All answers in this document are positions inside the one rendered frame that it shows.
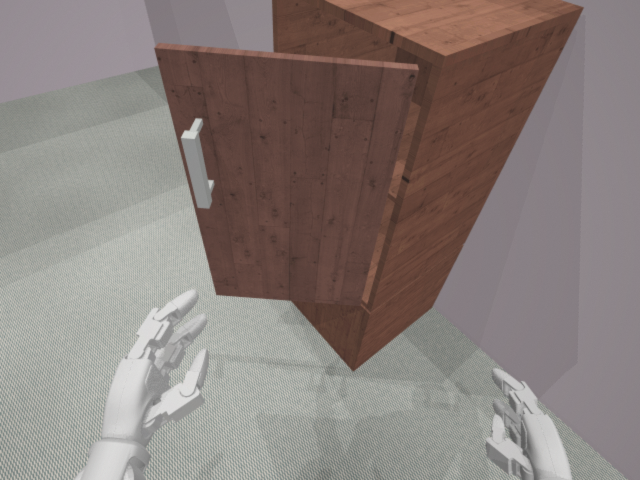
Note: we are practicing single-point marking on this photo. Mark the robot left hand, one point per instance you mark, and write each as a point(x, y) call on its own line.
point(142, 375)

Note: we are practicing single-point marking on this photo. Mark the cupboard door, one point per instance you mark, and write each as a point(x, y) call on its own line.
point(302, 151)

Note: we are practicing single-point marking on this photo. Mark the handle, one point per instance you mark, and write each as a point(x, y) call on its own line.
point(202, 187)

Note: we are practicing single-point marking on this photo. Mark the robot right hand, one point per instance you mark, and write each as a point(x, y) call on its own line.
point(533, 435)

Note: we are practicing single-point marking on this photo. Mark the robot left forearm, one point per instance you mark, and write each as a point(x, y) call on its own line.
point(115, 459)

